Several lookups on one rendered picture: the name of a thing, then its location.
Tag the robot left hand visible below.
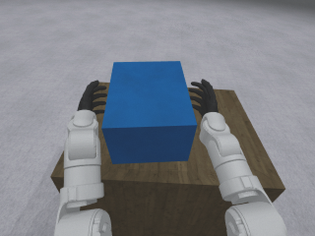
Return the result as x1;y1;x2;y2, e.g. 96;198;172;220
77;80;107;115

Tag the robot right upper arm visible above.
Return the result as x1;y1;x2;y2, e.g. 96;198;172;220
224;201;287;236

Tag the robot left forearm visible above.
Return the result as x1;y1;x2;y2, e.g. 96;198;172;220
53;109;104;236

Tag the robot left upper arm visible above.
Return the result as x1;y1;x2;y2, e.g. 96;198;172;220
54;208;112;236

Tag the pedestal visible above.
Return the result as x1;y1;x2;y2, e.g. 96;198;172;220
50;82;285;236

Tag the robot right hand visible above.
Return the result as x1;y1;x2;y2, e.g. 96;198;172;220
188;79;219;119

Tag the robot right forearm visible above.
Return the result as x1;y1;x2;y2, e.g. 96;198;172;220
199;112;288;236

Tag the carton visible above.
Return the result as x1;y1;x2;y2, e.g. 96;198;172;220
101;61;198;164

